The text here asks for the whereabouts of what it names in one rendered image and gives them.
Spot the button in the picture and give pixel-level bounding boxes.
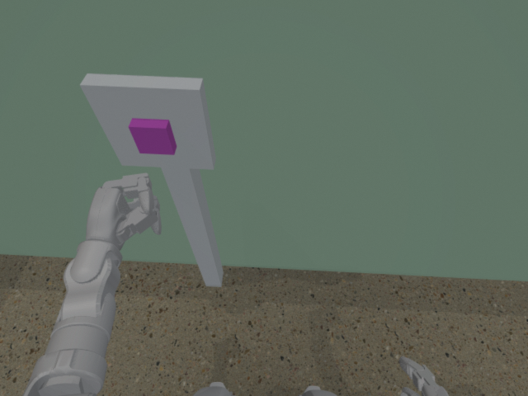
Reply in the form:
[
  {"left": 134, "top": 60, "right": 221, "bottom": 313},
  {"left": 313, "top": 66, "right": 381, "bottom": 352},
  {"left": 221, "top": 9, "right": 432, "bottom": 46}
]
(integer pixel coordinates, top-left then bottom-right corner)
[{"left": 129, "top": 118, "right": 177, "bottom": 155}]

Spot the left robot hand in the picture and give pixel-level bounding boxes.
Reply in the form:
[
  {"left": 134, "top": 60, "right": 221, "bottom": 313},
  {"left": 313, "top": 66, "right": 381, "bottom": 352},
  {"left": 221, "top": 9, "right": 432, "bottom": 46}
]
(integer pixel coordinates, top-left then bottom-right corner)
[{"left": 86, "top": 173, "right": 162, "bottom": 251}]

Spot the robot right shin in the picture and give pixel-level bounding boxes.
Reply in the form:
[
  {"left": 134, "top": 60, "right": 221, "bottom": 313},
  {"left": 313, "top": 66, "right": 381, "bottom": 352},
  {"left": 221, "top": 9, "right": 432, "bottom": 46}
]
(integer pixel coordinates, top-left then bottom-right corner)
[{"left": 304, "top": 386, "right": 321, "bottom": 393}]

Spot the robot left forearm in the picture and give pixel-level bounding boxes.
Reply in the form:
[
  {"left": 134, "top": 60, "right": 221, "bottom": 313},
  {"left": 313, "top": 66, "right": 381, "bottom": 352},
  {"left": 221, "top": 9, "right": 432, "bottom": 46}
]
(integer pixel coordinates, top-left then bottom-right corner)
[{"left": 22, "top": 239, "right": 122, "bottom": 396}]

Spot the panel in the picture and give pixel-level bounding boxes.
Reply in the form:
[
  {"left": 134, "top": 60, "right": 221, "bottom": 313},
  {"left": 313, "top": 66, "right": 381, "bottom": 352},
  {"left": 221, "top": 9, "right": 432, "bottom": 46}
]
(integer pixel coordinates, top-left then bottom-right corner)
[{"left": 80, "top": 73, "right": 224, "bottom": 287}]

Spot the right robot hand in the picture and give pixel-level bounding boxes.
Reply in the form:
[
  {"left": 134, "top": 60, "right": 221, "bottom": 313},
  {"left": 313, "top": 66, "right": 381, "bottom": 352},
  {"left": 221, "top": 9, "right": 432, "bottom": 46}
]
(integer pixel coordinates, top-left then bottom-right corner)
[{"left": 399, "top": 356, "right": 449, "bottom": 396}]

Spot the robot left shin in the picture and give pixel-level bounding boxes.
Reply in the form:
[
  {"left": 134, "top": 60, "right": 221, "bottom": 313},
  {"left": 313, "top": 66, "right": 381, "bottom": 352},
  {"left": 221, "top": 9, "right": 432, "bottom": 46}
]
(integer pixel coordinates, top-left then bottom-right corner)
[{"left": 210, "top": 382, "right": 226, "bottom": 389}]

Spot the robot shin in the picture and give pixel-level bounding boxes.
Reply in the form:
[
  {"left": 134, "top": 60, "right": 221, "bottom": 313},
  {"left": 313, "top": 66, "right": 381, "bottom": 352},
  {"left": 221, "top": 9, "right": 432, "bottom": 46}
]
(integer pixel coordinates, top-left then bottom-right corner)
[
  {"left": 210, "top": 382, "right": 226, "bottom": 389},
  {"left": 304, "top": 386, "right": 321, "bottom": 393}
]

